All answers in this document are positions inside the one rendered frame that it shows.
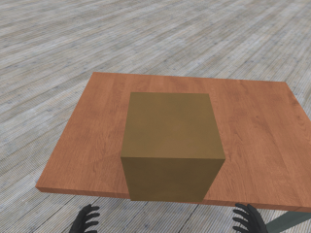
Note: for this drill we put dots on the robot right hand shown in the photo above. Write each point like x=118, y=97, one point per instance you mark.
x=255, y=223

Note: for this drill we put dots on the carton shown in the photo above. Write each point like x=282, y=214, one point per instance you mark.
x=171, y=149

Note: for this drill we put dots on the table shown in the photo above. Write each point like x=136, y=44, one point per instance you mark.
x=265, y=133

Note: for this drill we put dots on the robot left hand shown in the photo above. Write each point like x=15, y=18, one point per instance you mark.
x=80, y=224

